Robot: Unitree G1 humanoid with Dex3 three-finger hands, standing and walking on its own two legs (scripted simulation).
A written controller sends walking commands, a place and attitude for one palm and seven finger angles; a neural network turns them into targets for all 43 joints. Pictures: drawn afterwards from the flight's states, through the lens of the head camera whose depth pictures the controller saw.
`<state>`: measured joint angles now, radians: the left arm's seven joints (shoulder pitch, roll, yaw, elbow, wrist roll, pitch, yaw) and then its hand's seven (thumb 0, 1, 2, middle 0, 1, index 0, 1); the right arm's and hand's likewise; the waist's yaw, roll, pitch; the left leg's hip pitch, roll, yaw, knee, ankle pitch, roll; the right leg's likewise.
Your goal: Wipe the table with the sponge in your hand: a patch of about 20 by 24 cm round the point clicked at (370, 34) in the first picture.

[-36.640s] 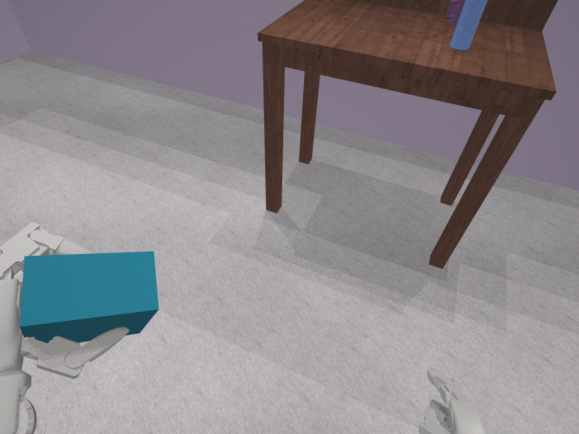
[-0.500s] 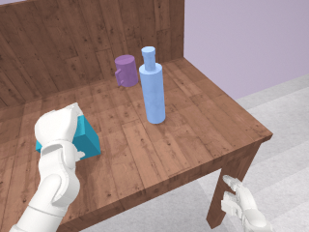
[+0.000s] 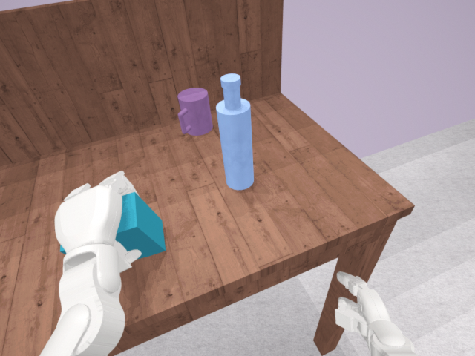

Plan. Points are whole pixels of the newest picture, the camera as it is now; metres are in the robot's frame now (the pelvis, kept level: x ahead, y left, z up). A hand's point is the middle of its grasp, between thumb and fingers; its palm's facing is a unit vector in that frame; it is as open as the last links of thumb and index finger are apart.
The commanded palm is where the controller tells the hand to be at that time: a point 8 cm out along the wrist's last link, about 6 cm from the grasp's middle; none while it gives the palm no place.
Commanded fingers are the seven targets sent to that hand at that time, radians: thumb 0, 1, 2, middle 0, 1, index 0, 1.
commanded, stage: wipe back along the middle lane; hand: left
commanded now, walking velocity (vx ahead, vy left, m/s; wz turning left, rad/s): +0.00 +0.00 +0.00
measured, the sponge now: (122, 237) +0.26 +0.24 +0.10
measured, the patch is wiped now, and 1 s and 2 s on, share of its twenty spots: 0.80 0.90 0.90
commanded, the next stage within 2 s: slide across to the third lane in 0.10 s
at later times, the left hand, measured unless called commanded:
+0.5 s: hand (125, 235) +0.23 +0.21 +0.14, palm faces +0.29 -0.19 -0.94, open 10.3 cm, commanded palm +0.19 +0.18 +0.18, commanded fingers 0.00 0.10 1.30 -1.20 -1.60 -1.20 -1.60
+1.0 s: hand (161, 232) +0.24 +0.16 +0.14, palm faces +0.20 -0.16 -0.97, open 10.2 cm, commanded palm +0.21 +0.14 +0.18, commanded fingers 0.00 0.10 1.30 -1.20 -1.60 -1.20 -1.60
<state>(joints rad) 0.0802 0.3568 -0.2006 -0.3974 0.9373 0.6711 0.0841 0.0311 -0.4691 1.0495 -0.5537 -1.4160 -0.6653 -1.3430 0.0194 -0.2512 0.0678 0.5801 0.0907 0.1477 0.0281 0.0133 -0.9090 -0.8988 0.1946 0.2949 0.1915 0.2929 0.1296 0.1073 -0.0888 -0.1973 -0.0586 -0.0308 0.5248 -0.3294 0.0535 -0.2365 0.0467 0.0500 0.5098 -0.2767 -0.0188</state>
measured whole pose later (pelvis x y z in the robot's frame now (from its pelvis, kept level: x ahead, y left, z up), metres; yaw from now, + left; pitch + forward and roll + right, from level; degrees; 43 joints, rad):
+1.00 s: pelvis -0.04 -0.04 +0.00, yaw +1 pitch -4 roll +1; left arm -0.19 0.33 -0.38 -0.13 0.92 0.72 0.03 -0.01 -0.51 1.06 -0.63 -1.36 -0.74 -1.27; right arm -0.01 -0.24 0.08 0.65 0.09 0.06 -0.01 0.01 -0.91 -0.90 0.20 0.30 0.20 0.30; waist 0.14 0.11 -0.06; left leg -0.15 -0.04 -0.07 0.47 -0.25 0.00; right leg -0.20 0.06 0.01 0.50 -0.22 -0.07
